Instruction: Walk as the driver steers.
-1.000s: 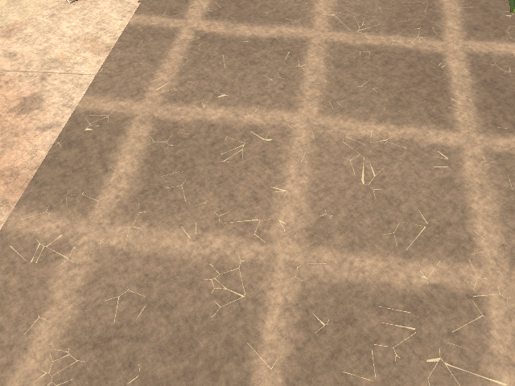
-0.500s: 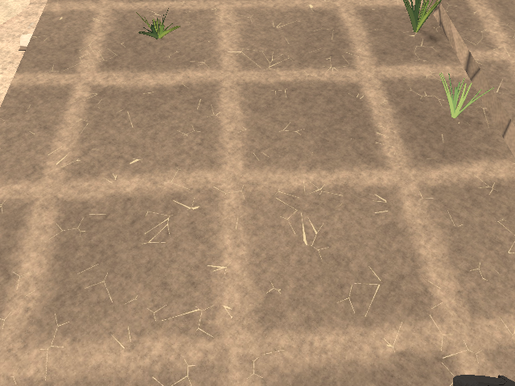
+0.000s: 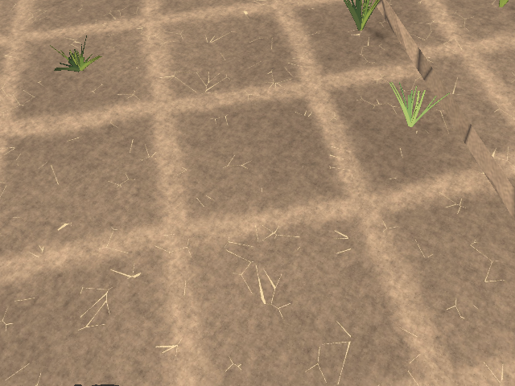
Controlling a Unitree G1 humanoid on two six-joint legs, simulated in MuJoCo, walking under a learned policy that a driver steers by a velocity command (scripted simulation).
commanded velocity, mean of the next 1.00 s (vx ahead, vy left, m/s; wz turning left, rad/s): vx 0.50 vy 0.00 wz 0.26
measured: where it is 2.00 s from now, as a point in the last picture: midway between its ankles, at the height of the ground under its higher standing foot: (197, 197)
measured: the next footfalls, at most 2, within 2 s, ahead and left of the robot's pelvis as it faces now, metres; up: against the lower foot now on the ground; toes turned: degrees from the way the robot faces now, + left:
left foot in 0.40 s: +0.34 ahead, +0.18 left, +0.00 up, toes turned +17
right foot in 0.94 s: +0.71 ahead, +0.10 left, +0.00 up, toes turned +17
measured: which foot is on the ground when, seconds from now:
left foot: up 0.00-0.38, down 0.40-0.96, up 0.98-1.00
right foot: down 0.00-0.38, up 0.40-0.92, down 0.94-1.00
